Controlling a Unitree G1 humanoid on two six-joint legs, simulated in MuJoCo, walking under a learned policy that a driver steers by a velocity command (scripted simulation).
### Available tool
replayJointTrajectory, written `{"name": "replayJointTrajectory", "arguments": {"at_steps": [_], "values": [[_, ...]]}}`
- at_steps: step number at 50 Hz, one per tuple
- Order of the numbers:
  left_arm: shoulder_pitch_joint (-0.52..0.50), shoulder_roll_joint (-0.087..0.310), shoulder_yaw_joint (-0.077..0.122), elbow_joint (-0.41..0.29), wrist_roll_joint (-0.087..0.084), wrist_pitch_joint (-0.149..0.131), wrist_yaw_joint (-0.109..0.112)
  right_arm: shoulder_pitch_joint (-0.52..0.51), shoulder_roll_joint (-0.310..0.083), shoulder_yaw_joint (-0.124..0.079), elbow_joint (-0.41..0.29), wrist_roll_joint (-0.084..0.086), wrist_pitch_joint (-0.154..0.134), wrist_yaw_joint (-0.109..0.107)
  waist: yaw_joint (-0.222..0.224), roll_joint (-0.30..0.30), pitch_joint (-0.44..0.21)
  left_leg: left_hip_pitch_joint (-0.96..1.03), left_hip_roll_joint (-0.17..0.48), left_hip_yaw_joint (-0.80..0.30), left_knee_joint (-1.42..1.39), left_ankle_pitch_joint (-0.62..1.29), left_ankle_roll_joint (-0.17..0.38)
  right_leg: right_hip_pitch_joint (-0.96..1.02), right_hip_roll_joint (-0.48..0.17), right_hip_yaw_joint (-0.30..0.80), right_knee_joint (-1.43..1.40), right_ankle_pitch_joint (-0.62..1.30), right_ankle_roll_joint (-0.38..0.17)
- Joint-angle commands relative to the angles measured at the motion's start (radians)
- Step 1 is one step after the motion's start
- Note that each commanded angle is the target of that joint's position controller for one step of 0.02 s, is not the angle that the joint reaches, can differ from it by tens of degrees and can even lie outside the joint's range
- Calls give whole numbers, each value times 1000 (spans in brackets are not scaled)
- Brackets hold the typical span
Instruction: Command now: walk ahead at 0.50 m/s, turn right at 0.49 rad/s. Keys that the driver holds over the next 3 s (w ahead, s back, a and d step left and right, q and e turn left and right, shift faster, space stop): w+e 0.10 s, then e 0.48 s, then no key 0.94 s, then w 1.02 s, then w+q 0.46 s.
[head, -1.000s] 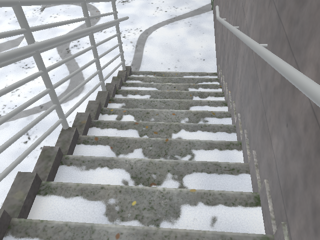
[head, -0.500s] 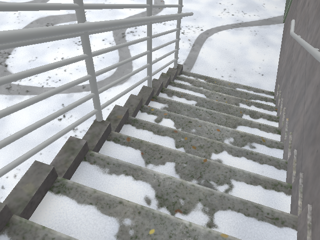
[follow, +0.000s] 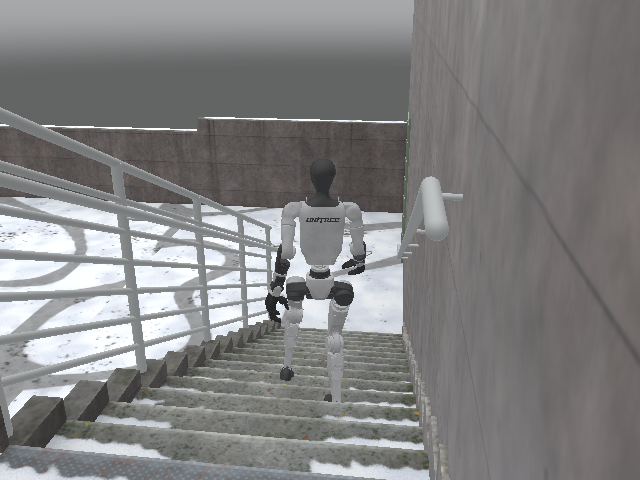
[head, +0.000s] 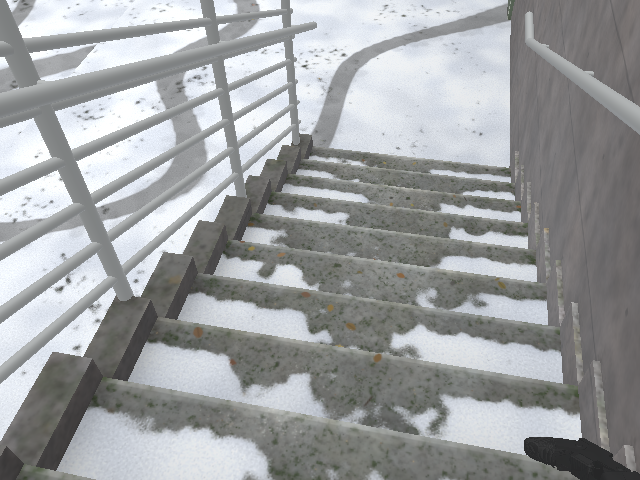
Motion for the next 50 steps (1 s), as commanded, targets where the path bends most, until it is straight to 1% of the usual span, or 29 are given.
{"name": "replayJointTrajectory", "arguments": {"at_steps": [1,3,4,6,7,9,10,11,12,13,14,16,17,18,20,24,27,29,33,34,35,36,37,39,42,45,47,49,50], "values": [[143,143,46,-24,-2,-7,16,-208,-82,-25,-109,-7,-53,39,44,-57,46,-299,12,-97,-176,9,31,301,-252,370,-4,326,-138],[98,147,46,-38,22,-3,6,-247,-85,-26,-115,16,-84,49,35,-83,62,-263,2,-102,-191,-46,51,254,-249,432,50,300,-161],[108,108,36,-38,14,3,17,-294,-84,-14,-120,-11,-94,62,61,26,111,-169,-5,-75,-359,159,42,139,-177,343,91,238,-123],[80,87,17,-23,3,32,21,-245,-29,-5,-133,-3,-101,65,61,6,105,229,-85,6,-534,325,19,-123,-73,267,116,254,-79],[55,83,13,-25,11,40,31,-184,-24,-13,-130,5,-97,59,50,-85,102,341,-60,-20,-570,352,21,-148,-64,282,164,242,-77],[-37,106,10,-46,33,47,28,62,-75,-50,-59,28,-85,31,-77,-118,68,595,-34,-17,-591,319,18,-213,-38,243,378,330,-39],[-66,122,12,-70,22,38,6,205,-119,-71,-23,10,-75,23,-159,-107,17,769,21,-31,-616,436,32,-276,-3,187,578,280,10],[-85,113,18,-75,24,36,-8,406,-148,-76,37,7,-65,12,-244,38,-95,1136,168,-103,-462,757,54,-551,32,94,884,-147,69],[50,132,13,-115,-3,24,-23,432,-194,-58,35,-19,-55,20,-186,278,-314,1407,378,-235,-182,1141,220,-722,81,84,1361,-555,143],[86,183,12,-165,-13,12,-31,412,-206,-55,44,-3,-35,36,-160,397,-425,1454,450,-355,-182,1052,320,-855,-7,107,1487,-511,191],[5,192,16,-188,1,18,-23,407,-203,-51,51,-7,-9,35,-180,302,-373,1342,441,-298,-241,874,329,-915,-56,29,1556,-478,217],[-146,183,17,-280,10,56,4,249,-225,-37,73,-3,17,25,-83,50,-214,883,459,-358,-462,330,384,-865,-119,-106,1590,-240,225],[-174,166,10,-273,7,95,21,205,-196,-21,65,-36,20,10,-61,2,-85,618,453,-319,-517,255,381,-795,-145,-81,1547,-179,212],[-192,146,5,-288,22,119,35,160,-199,-8,67,-53,20,6,-43,9,-33,459,403,-259,-555,283,351,-717,-128,-106,1556,-142,204],[-184,151,13,-301,35,126,31,140,-184,4,79,-50,34,-19,-16,38,17,327,248,-40,-542,90,243,-688,-113,-106,1380,111,189],[-377,102,-24,-434,66,108,4,209,-159,33,149,-34,53,-80,-35,36,-24,417,197,62,-501,143,262,-657,-152,-118,789,435,181],[-437,102,-38,-461,47,92,-28,196,-258,-10,170,-12,69,-68,-74,134,-94,511,229,80,-505,144,262,-451,-178,-178,476,396,180],[-452,135,-32,-464,27,99,-52,208,-291,-31,163,-1,81,-47,-103,142,-54,509,252,94,-491,-36,251,-361,-169,-240,348,275,151],[-366,160,-8,-393,19,112,-55,230,-255,-30,136,11,108,-38,-92,117,41,415,242,33,-426,-421,188,-76,-122,-265,-35,153,62],[-306,212,16,-366,18,107,-47,298,-205,-16,151,-1,104,-30,-80,-10,20,332,182,91,-251,-506,125,90,-144,-192,-123,253,32],[-302,330,31,-404,28,102,-39,288,-111,15,97,-34,80,-19,-113,-301,-22,81,69,152,148,-843,14,267,-436,204,-111,797,-86],[-251,282,15,-377,68,86,-56,192,-159,0,44,8,55,-18,-52,-330,-149,29,-22,-27,258,-893,-21,165,-581,417,-230,782,-292],[-271,239,2,-363,79,71,-63,131,-228,-25,39,35,53,-26,-52,-204,-57,-19,-26,-59,319,-851,-36,105,-535,374,-246,675,-312],[-380,177,-18,-337,64,70,-54,195,-214,-32,99,11,91,-44,-114,-77,-29,49,-3,-64,308,-734,-50,-5,-452,200,-202,594,-200],[-446,170,-26,-322,83,78,-42,242,-156,-21,115,-8,116,-47,-161,-87,-80,256,-19,4,231,-600,-71,-173,-376,56,-175,635,-139],[-412,142,-36,-293,74,80,-21,192,-94,2,106,-5,114,-36,-136,-121,-83,358,-6,36,26,-562,-54,-192,-342,10,-193,474,-109],[-371,136,-40,-272,74,72,-13,213,-99,0,142,-14,108,-25,-122,-139,-91,513,-31,91,-12,-463,-58,-249,-309,-9,-218,344,-104],[-397,101,-55,-258,69,74,-10,205,-73,9,125,-6,101,-16,-144,-201,-2,496,-11,76,-306,-609,-25,-197,-310,25,-253,221,-75],[-362,83,-62,-240,69,73,-8,203,-83,9,144,-11,93,-9,-139,-157,17,570,-8,79,-432,-478,-12,-201,-299,47,-252,211,-39]]}}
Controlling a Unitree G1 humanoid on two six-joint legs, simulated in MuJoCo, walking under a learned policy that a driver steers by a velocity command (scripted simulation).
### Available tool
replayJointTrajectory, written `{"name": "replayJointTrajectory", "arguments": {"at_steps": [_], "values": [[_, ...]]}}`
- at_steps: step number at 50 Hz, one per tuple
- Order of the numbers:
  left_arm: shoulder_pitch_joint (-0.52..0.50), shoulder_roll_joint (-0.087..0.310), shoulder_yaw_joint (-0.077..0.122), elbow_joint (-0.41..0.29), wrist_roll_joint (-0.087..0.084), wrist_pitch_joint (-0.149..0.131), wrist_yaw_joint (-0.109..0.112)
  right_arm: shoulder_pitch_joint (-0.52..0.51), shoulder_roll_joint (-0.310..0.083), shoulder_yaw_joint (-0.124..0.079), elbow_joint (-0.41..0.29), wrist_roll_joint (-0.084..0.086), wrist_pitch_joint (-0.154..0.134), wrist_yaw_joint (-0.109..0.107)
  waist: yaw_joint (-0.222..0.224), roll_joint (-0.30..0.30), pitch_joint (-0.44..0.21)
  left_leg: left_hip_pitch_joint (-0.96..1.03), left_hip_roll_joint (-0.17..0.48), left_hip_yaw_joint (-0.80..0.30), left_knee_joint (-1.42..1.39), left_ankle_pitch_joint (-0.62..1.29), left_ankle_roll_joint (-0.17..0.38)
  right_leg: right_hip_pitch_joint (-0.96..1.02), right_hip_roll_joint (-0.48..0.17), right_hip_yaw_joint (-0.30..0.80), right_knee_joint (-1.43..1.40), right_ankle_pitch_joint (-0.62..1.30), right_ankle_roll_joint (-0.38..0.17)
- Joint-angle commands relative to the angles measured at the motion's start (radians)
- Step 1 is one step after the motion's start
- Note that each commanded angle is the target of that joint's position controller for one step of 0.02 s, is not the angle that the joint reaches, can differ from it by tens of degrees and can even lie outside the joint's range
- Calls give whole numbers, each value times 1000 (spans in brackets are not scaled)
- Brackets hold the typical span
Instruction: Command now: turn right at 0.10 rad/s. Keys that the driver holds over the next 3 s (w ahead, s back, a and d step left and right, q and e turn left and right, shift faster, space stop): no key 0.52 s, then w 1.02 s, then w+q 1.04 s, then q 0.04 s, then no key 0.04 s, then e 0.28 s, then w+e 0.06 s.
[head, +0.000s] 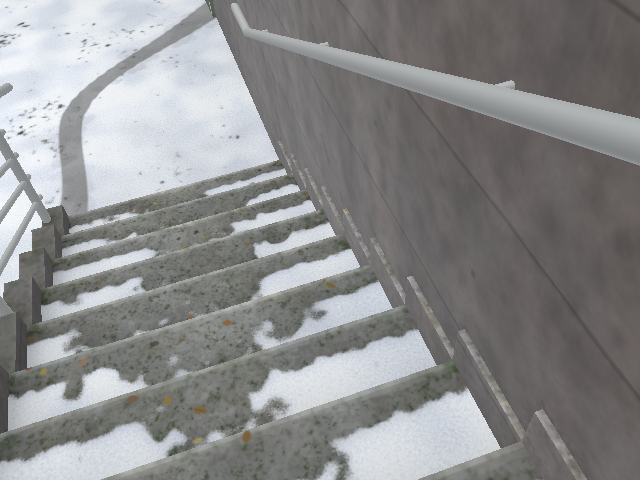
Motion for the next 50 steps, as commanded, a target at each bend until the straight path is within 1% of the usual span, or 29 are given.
{"name": "replayJointTrajectory", "arguments": {"at_steps": [1,2,3,4,6,7,8,14,15,20,26,28,31,34,36,37,38,39,40,41,42,43,44,45,46,47,48,49,50], "values": [[12,82,12,-23,-4,-25,8,78,-53,-9,-9,-14,-18,16,-28,-158,-13,227,12,7,-278,160,38,-26,-171,236,-233,95,-62],[49,90,10,-28,2,-33,4,79,-121,-23,9,-16,-9,19,22,-52,-18,260,54,-32,-250,332,61,-37,-137,214,-214,90,-27],[62,132,23,-31,-3,-36,-2,35,-97,-20,29,2,-12,23,56,7,-8,137,29,-49,-248,227,97,52,-110,152,-267,58,5],[17,171,32,-9,-2,-35,0,47,-48,-10,30,10,-17,24,-2,-39,28,145,33,-62,-302,232,96,45,-97,140,-237,21,24],[2,124,21,-10,-5,-23,3,66,-56,-11,68,8,-24,19,10,-28,21,160,30,-53,-338,265,82,96,-95,127,-241,105,25],[18,121,20,-3,-9,-16,0,74,-61,-13,82,8,-26,17,22,-41,15,171,22,-46,-343,260,78,119,-92,118,-248,146,24],[40,124,22,26,-19,-16,1,83,-58,-18,85,-3,-32,17,9,-38,3,197,18,-40,-354,248,73,125,-103,128,-260,163,14],[56,131,25,79,-20,-10,9,97,-44,-29,124,5,-47,19,22,-64,5,226,6,-33,-416,324,80,184,-99,103,-285,220,36],[54,149,29,98,-24,-13,6,89,-26,-24,124,2,-44,21,18,-92,-3,244,12,-41,-418,348,90,176,-104,97,-281,256,25],[42,148,26,150,-25,-13,3,85,-31,-26,145,3,-33,23,11,-78,-26,266,7,-24,-433,408,103,193,-100,74,-265,280,28],[57,166,26,213,-22,-7,6,91,-31,-21,189,4,-32,21,21,-59,25,237,-3,-18,-455,377,111,171,-103,69,-279,228,37],[65,170,29,235,-27,-7,9,90,-43,-25,196,9,-32,18,19,-46,23,224,-13,-22,-484,148,126,163,-75,39,-270,33,39],[55,185,47,246,-35,-19,15,74,-92,-50,165,27,-36,9,9,6,109,119,15,-93,-534,-327,192,59,-18,-20,-168,-250,15],[10,158,49,246,-41,-53,10,111,-122,-73,147,38,-66,14,-15,64,160,141,156,-257,-591,-381,278,-50,-51,-49,-27,-161,7],[48,147,49,265,-56,-74,5,78,-123,-78,118,48,-66,16,13,65,168,53,146,-241,-550,-343,275,50,-72,-52,-57,-169,-1],[108,131,44,282,-56,-77,10,55,-108,-77,97,38,-72,19,39,63,162,-2,101,-190,-489,-292,248,132,-52,-70,-98,-174,-3],[183,160,58,302,-55,-86,9,32,-86,-73,88,48,-79,9,74,18,146,-35,35,-124,-403,-269,211,177,-49,-43,-143,-170,-4],[290,205,73,335,-46,-94,11,26,-37,-62,72,46,-90,5,98,-107,131,-143,-51,-31,-209,-214,163,255,-130,128,-207,-279,-48],[404,289,97,364,-43,-100,14,13,1,-54,52,40,-107,5,121,-287,99,-291,-121,66,56,-157,117,358,-300,440,-369,-352,-162],[450,295,98,354,-22,-116,7,-53,-33,-57,22,40,-131,9,152,-313,123,-459,-109,11,290,-286,107,381,-430,679,-478,-361,-273],[394,285,97,340,-21,-139,3,-50,-44,-58,9,50,-157,19,111,-238,145,-549,-52,-72,390,-228,123,357,-467,705,-445,-306,-308],[339,260,96,319,-33,-150,-1,-20,-68,-62,20,42,-167,27,85,-159,128,-583,-2,-74,405,-127,129,384,-432,605,-394,-217,-277],[323,249,96,313,-39,-149,0,-25,-73,-62,20,22,-168,33,84,-136,83,-602,27,-60,378,-39,130,423,-399,510,-362,-118,-233],[336,207,82,306,-29,-140,3,-43,-88,-68,25,15,-163,43,90,-102,33,-551,42,-38,320,51,119,410,-355,412,-351,-64,-195],[339,194,76,309,-15,-138,2,-41,-75,-65,31,6,-162,53,84,-117,12,-502,50,-19,326,158,108,364,-341,356,-320,60,-175],[353,184,69,309,-16,-134,4,-36,-56,-59,33,4,-156,60,78,-140,-2,-462,40,10,328,217,97,318,-321,303,-311,148,-169],[378,164,60,322,-18,-136,9,-71,-60,-62,21,3,-152,66,83,-127,15,-473,34,0,240,382,92,300,-273,242,-267,134,-150],[430,142,50,345,-24,-144,24,-129,-63,-65,-1,10,-155,79,104,-151,20,-531,51,-44,171,503,98,348,-275,245,-217,86,-126],[433,145,43,338,-22,-148,36,-147,-64,-62,-23,6,-152,86,105,-148,42,-499,34,-27,67,620,95,279,-254,208,-215,46,-121]]}}
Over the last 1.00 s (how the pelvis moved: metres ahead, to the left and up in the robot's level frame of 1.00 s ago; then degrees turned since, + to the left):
0.28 0.02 -0.15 -24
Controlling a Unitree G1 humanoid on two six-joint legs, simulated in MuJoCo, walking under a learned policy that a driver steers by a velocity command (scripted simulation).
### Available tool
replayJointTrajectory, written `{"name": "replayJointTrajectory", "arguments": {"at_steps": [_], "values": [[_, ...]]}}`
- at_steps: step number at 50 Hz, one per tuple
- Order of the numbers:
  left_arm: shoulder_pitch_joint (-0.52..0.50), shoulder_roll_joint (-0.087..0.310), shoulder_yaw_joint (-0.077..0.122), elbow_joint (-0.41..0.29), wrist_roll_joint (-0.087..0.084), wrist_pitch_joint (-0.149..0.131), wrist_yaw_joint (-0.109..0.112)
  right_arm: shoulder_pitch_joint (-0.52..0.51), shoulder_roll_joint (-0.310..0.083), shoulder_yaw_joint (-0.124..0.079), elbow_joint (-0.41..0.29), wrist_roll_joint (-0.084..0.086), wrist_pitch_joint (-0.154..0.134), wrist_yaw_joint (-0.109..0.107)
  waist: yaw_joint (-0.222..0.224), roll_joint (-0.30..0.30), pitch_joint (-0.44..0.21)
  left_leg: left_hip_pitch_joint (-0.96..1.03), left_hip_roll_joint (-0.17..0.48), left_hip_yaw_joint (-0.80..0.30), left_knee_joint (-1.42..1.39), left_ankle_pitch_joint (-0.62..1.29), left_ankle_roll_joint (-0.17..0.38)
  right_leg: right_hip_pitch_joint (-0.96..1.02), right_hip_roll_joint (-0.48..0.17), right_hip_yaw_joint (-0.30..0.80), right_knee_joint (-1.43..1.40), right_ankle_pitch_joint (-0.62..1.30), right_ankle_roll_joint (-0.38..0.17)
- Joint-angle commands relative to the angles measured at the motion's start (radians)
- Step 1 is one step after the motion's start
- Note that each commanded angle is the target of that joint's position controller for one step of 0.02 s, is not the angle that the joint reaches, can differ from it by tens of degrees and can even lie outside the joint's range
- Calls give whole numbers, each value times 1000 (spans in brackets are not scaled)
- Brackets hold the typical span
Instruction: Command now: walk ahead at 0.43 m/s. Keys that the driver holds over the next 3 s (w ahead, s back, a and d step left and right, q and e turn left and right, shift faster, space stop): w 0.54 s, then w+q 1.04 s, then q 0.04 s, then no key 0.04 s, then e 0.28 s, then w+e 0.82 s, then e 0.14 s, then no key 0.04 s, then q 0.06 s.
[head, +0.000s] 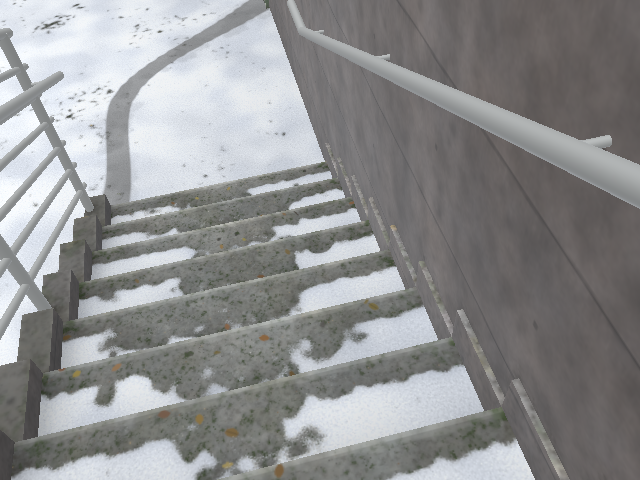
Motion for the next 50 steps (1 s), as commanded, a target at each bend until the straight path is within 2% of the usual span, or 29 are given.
{"name": "replayJointTrajectory", "arguments": {"at_steps": [1,6,9,11,12,13,15,16,17,18,20,22,24,26,28,31,34,35,36,37,38,39,40,41,43,46,48,49,50], "values": [[51,79,-3,-19,-10,-16,34,-153,1,11,-122,-13,-15,29,-1,-159,98,-119,21,-34,-252,387,-12,-19,-161,174,-59,128,-139],[-40,136,4,-64,-17,-4,36,-168,-11,17,-160,20,20,37,-23,-166,99,379,-52,39,-261,450,-33,-423,-105,73,67,21,-105],[-90,128,9,-80,-12,16,16,83,-85,-17,-48,22,43,12,-142,-144,63,435,-24,65,-346,174,-10,-223,-97,82,446,332,-64],[-116,118,20,-25,6,18,14,461,-92,-45,88,11,15,7,-358,58,39,820,24,92,-617,411,60,-421,19,41,1162,293,-20],[16,-28,-4,-25,-10,-8,1,484,-118,-14,123,-19,-7,16,-244,349,1,1040,189,-86,-274,996,127,-829,111,132,1642,-464,-18],[140,15,-2,-45,-42,-41,-14,453,-117,-9,108,-13,1,17,-148,393,-145,1085,277,-237,-211,1203,195,-902,82,207,1647,-378,-22],[-17,70,16,-105,-50,-39,-1,324,-80,-2,106,9,-2,27,-95,97,-81,840,318,-314,-392,619,267,-968,0,101,1426,-116,-22],[-51,46,9,-139,-50,-20,17,229,-159,-15,111,2,-8,28,-44,99,-57,662,421,-543,-498,211,351,-940,-47,68,1420,-93,-3],[-158,93,22,-146,-43,6,21,83,-39,30,75,-5,-34,23,-11,-40,80,422,405,-549,-539,94,311,-896,-117,159,1201,30,-12],[-200,105,25,-159,-38,19,23,58,-20,41,84,-18,-47,19,4,-46,127,303,356,-501,-534,95,281,-842,-125,161,1113,71,-12],[-282,119,35,-224,17,19,16,24,-78,33,82,-1,-36,-24,29,-19,173,148,192,-291,-582,152,208,-665,-146,125,610,285,25],[-197,55,24,-165,20,19,-18,85,-118,19,131,-29,-26,-51,40,39,20,89,123,-160,-518,203,195,-340,-94,48,562,535,28],[-361,125,35,-215,-2,4,-49,180,-43,32,163,23,-44,-62,-46,-10,92,333,105,-158,-438,-21,193,-580,-129,116,344,745,-7],[-571,93,7,-278,27,-18,-71,295,-33,39,180,47,-39,-85,-152,-30,136,570,109,-184,-359,-127,181,-748,-119,100,14,887,-25],[-645,59,-10,-319,30,-15,-119,337,-43,37,181,16,-5,-75,-239,-47,117,393,51,-118,-320,-298,153,-423,-60,17,-178,1043,2],[-537,108,4,-318,-3,9,-101,302,-66,27,163,24,16,-54,-187,16,112,401,49,-190,-196,-239,166,-255,-80,82,-173,830,4],[-164,233,77,-208,18,18,-80,307,-67,21,148,19,19,-13,-1,-79,-20,383,-30,-174,310,19,98,135,-58,-43,-134,718,-1],[32,274,90,-145,35,17,-92,363,5,33,174,43,11,-10,51,-166,-105,126,-134,-141,708,-469,34,432,-163,41,44,964,-54],[101,260,75,-133,58,-2,-103,503,61,41,178,63,10,-22,26,-290,-165,-132,-188,-184,1069,-924,-18,574,-366,227,204,1178,-163],[84,348,90,-141,33,-6,-120,554,24,37,113,78,28,-49,-6,-300,-243,-258,-195,-268,1217,-858,-57,550,-566,619,86,1046,-274],[71,253,79,-109,8,-6,-118,373,16,39,39,57,41,-59,14,-293,-213,-378,-104,-155,1047,-769,-53,487,-526,506,-20,646,-309],[-63,164,53,-150,42,-5,-100,211,-45,25,-7,39,69,-89,22,-67,-82,-342,-85,-109,978,-605,-22,252,-450,421,-145,377,-245],[-196,185,44,-184,66,-20,-92,159,-73,12,-60,41,94,-108,-50,-54,-2,-241,-51,-143,809,-389,-8,0,-477,445,-219,269,-263],[-302,171,38,-196,55,-35,-70,157,-78,8,-69,9,116,-114,-108,-49,56,-165,-10,-200,675,-265,-3,-160,-449,397,-210,289,-228],[-327,164,22,-183,24,-46,-35,214,-25,-3,-74,4,120,-102,-159,-138,103,-13,-15,-195,368,-140,-40,-310,-304,149,-219,485,-163],[-163,194,38,-129,14,-29,-2,121,21,2,-147,-3,109,-73,-118,-170,16,-112,0,-191,216,-39,-71,-90,-365,154,-185,656,-200],[-133,221,54,-132,23,-23,1,96,-5,-8,-161,-5,108,-52,-114,-156,-11,-134,-18,-152,232,51,-59,-31,-350,83,-127,682,-179],[-92,189,59,-117,-3,-34,8,63,-53,-24,-168,-4,96,-41,-102,-89,7,-178,-3,-226,111,229,-40,18,-305,58,-98,489,-126],[-56,161,54,-101,-7,-34,11,19,-42,-21,-174,-2,96,-35,-86,-120,30,-208,-15,-221,66,285,-27,47,-303,52,-85,433,-101]]}}
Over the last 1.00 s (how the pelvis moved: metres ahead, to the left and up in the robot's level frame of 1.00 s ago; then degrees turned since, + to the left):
0.13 0.04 0.01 0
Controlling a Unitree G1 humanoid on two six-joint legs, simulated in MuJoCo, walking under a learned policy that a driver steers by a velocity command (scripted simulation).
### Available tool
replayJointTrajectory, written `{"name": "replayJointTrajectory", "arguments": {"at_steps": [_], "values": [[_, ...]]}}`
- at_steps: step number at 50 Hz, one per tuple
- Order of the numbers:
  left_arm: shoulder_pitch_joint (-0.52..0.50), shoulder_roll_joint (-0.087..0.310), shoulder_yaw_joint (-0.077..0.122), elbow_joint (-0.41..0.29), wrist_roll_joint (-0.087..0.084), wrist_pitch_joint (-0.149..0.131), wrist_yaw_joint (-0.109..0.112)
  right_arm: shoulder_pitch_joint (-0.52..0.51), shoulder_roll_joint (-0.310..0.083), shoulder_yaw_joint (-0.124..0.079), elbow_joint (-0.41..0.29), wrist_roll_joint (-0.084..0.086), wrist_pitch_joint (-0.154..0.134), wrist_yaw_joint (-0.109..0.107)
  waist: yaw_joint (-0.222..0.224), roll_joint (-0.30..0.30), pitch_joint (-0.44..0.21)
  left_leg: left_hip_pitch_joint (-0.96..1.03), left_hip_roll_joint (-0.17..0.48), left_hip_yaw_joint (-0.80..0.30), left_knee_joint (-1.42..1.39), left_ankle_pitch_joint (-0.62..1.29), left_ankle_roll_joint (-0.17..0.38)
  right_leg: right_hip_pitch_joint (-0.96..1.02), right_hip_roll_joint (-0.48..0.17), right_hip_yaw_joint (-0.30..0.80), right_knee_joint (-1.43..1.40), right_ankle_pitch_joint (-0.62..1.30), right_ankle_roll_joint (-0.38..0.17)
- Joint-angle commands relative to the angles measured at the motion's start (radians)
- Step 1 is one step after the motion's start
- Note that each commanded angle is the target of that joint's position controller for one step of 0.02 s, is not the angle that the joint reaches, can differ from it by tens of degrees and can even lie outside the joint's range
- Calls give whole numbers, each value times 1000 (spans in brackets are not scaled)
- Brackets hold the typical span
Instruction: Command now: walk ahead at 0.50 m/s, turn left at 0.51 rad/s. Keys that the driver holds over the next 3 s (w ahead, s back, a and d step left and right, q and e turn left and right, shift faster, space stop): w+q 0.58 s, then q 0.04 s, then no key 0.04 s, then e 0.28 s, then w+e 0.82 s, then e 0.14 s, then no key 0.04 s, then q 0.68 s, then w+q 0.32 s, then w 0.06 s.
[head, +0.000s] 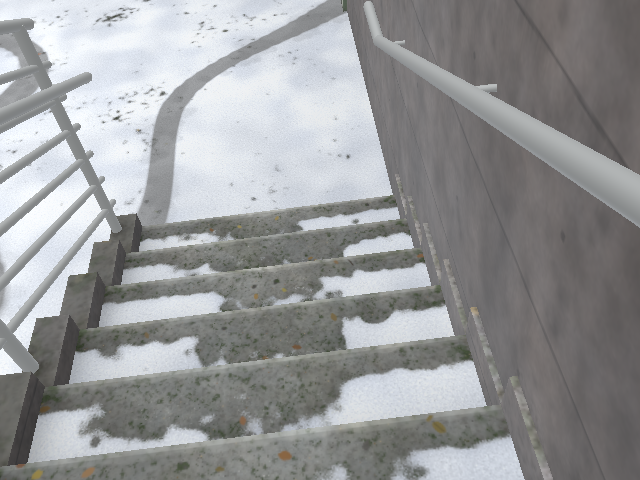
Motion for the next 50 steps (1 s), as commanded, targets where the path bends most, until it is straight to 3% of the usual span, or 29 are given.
{"name": "replayJointTrajectory", "arguments": {"at_steps": [1,3,6,10,12,13,14,15,16,17,18,19,20,21,24,26,28,29,32,37,39,40,41,42,43,44,46,48,50], "values": [[81,114,37,-15,-13,-17,15,-44,-6,-6,-75,12,-14,29,-13,-198,16,-131,33,-49,-109,222,21,142,-253,187,-131,332,-109],[81,73,33,-27,-13,-9,30,-64,-9,-4,-91,24,-26,48,-8,-193,76,-79,39,-36,-247,347,15,66,-229,120,-74,168,-96],[58,103,50,-71,-27,24,33,-130,38,16,-120,30,-28,74,34,-169,103,61,39,64,-346,414,10,-33,-224,45,51,67,-81],[38,199,92,-112,-37,51,38,-228,18,23,-149,42,-2,83,102,-163,171,262,26,208,-462,213,-5,-154,-262,13,148,40,-52],[-5,255,108,-103,-32,62,29,-94,-26,-2,-110,44,8,72,14,-204,138,425,29,220,-536,-22,49,-132,-288,13,309,256,-41],[-35,213,91,-110,-40,58,15,67,-74,-37,-15,40,11,57,-37,-175,12,606,12,285,-590,189,78,-83,-259,-44,558,463,-14],[-73,215,91,-103,-42,50,12,266,-139,-67,38,8,10,46,-164,-124,-49,848,-22,284,-642,180,131,-191,-216,-41,898,491,10],[26,80,75,-99,-3,5,12,307,-248,-74,85,-21,-23,55,-119,213,-38,1045,122,76,-496,688,213,-563,-62,-8,1451,-473,83],[166,41,40,-127,8,-34,-17,323,-260,-53,85,7,-42,78,-60,365,-299,1264,189,-144,-316,730,320,-760,-48,187,1594,-507,84],[70,97,48,-207,-22,-48,-24,412,-243,-64,95,40,-35,86,-128,292,-446,1274,313,-400,-538,243,450,-826,-6,231,1542,-496,97],[-87,87,43,-275,-52,-47,0,433,-254,-65,146,44,-42,75,-124,125,-352,1167,361,-609,-743,-207,452,-932,10,233,1466,-381,95],[-187,70,34,-274,-50,-33,27,283,-175,-40,117,45,-59,68,-86,-30,-148,991,378,-651,-784,-347,410,-1017,-11,234,1399,-250,63],[-159,89,29,-268,-38,-17,41,187,-150,-23,95,20,-85,76,-12,-79,-96,811,392,-693,-723,-341,404,-939,-47,290,1279,-160,40],[-139,135,50,-231,-15,-10,34,76,-51,8,51,8,-106,80,48,-154,-36,620,340,-536,-662,-238,326,-831,-78,331,1034,23,1],[-286,151,69,-298,55,-17,17,39,-96,-5,31,30,-106,9,48,0,18,281,79,-185,-712,84,264,-475,-33,233,445,299,39],[-207,114,60,-264,17,-19,-5,107,-105,-14,54,-18,-83,-16,59,50,-123,317,77,-137,-614,356,275,-313,23,203,514,528,59],[-328,128,63,-303,7,-22,-31,231,-17,1,97,39,-91,-34,-13,-11,-68,483,58,-196,-533,98,270,-489,19,281,296,710,19],[-378,106,59,-334,32,-18,-39,233,-1,5,93,49,-91,-43,-18,-46,-31,389,-3,-160,-525,-44,253,-415,40,266,129,793,4],[-469,39,42,-415,24,1,-50,243,-15,7,100,39,-60,-59,-52,-12,16,259,-51,-168,-440,-219,208,-155,107,222,-53,891,27],[-226,68,54,-312,0,-1,-72,259,40,40,92,24,-28,-77,-32,-36,44,504,-29,-194,-91,-122,182,-104,-23,284,-391,905,-20],[98,98,70,-165,4,7,-81,252,71,56,122,14,-35,-43,60,-188,-38,210,-112,-42,333,-390,115,342,-125,293,-267,1407,-43],[177,101,63,-126,-5,22,-90,437,87,57,171,24,-45,-13,28,-417,-238,-100,-220,30,757,-1016,30,769,-254,432,53,1523,-200],[152,69,37,-115,-39,41,-98,484,66,66,170,30,-53,-5,16,-423,-327,-223,-125,-27,873,-1032,-5,811,-272,528,89,1400,-235],[127,62,29,-118,-41,64,-104,399,37,64,148,25,-54,-7,34,-345,-302,-254,-73,45,928,-1006,-38,722,-256,535,38,1285,-272],[55,63,19,-142,-37,84,-104,269,17,55,114,10,-38,-18,22,-156,-222,-223,-28,131,909,-947,-60,527,-211,512,-18,1204,-269],[-60,168,46,-140,-8,93,-82,152,42,68,7,56,-24,-39,-41,-196,-171,-215,2,120,792,-799,-81,337,-306,770,-162,835,-387],[-186,172,33,-231,32,95,-47,-96,-16,51,-72,35,3,-81,-16,-43,13,-148,31,115,759,-673,-48,-33,-272,774,-274,595,-346],[-173,215,42,-256,34,100,-37,-78,24,54,-100,-9,-8,-99,-36,-98,-19,-152,14,154,753,-638,-21,-76,-181,714,-274,522,-304],[-40,86,17,-226,-12,102,0,-83,39,45,-84,-2,-31,-83,-3,-166,-43,-218,27,136,539,-335,-17,-3,-49,612,-243,229,-244]]}}
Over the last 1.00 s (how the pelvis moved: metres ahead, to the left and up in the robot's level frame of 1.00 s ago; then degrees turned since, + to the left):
0.55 0.05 -0.30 11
